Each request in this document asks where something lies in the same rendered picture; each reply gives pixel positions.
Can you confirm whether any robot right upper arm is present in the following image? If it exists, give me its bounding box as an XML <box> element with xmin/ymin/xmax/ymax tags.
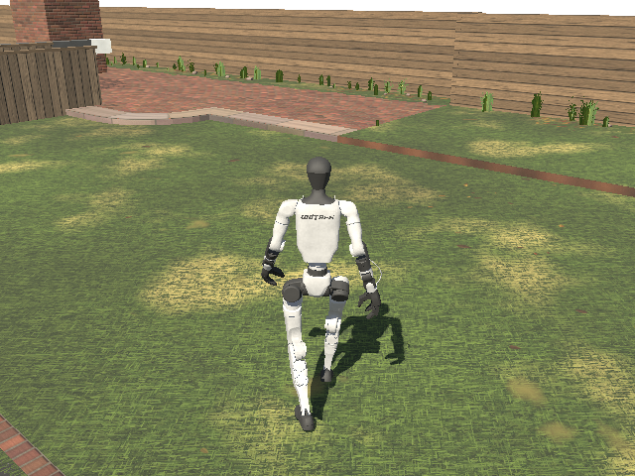
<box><xmin>339</xmin><ymin>200</ymin><xmax>365</xmax><ymax>257</ymax></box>

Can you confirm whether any left robot thigh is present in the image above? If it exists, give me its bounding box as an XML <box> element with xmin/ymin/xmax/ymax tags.
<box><xmin>282</xmin><ymin>278</ymin><xmax>307</xmax><ymax>361</ymax></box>

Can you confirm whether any robot right hand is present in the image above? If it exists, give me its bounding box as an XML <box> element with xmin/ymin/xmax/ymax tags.
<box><xmin>358</xmin><ymin>290</ymin><xmax>381</xmax><ymax>319</ymax></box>

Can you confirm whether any robot torso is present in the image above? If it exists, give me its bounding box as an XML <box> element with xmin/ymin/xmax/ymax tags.
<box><xmin>295</xmin><ymin>196</ymin><xmax>341</xmax><ymax>298</ymax></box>

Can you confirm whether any right robot forearm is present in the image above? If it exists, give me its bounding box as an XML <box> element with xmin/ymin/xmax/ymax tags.
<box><xmin>355</xmin><ymin>241</ymin><xmax>377</xmax><ymax>294</ymax></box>

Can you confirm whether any left robot forearm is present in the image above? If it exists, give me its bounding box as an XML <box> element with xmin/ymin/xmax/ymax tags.
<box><xmin>262</xmin><ymin>236</ymin><xmax>280</xmax><ymax>271</ymax></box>

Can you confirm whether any robot left hand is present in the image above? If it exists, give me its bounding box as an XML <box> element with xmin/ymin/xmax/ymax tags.
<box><xmin>261</xmin><ymin>266</ymin><xmax>285</xmax><ymax>286</ymax></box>

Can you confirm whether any robot left upper arm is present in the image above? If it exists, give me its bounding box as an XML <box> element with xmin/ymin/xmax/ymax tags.
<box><xmin>269</xmin><ymin>199</ymin><xmax>298</xmax><ymax>252</ymax></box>

